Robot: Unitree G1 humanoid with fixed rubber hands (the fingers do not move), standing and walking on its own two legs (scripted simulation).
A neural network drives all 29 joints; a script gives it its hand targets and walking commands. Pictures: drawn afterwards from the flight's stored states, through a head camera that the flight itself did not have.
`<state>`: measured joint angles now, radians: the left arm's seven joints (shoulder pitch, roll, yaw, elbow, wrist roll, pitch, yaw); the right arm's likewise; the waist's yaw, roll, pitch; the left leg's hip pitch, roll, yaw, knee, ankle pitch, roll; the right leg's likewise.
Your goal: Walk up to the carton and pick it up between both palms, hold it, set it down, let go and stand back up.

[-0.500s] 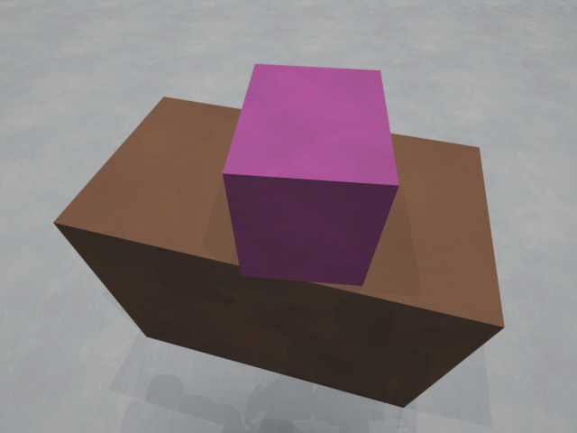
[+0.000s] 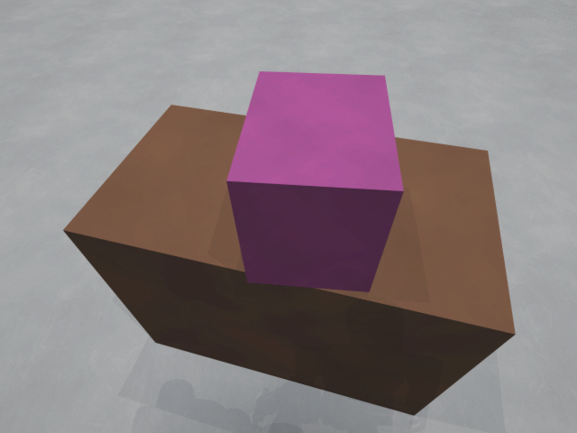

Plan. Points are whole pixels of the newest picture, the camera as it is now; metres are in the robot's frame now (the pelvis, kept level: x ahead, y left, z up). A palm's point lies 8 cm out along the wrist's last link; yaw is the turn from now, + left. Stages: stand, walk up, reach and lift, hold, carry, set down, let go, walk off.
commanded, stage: walk up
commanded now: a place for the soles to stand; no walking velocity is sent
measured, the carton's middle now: (314, 181) +0.53 -0.01 +0.02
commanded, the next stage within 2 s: none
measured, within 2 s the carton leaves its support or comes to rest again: neither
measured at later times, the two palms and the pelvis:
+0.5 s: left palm out of the picture +0.06 +0.23 -0.14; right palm out of the picture +0.03 -0.26 -0.14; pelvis +0.05 -0.01 +0.00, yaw -2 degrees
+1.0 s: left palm out of the picture +0.11 +0.26 -0.15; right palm out of the picture +0.10 -0.23 -0.14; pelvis +0.09 +0.01 -0.01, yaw -6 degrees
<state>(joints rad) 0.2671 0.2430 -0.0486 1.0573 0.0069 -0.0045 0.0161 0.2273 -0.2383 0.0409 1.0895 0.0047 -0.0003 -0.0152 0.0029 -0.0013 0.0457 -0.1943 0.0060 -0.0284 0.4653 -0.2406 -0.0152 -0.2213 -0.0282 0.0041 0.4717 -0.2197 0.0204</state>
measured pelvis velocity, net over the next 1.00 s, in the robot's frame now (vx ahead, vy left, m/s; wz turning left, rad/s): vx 0.09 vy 0.01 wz -0.10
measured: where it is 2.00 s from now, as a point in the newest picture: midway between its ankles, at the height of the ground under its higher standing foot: outside the picture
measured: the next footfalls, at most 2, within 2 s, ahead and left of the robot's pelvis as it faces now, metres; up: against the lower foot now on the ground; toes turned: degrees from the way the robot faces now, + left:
none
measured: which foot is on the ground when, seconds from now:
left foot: down 0.00-1.00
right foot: down 0.00-1.00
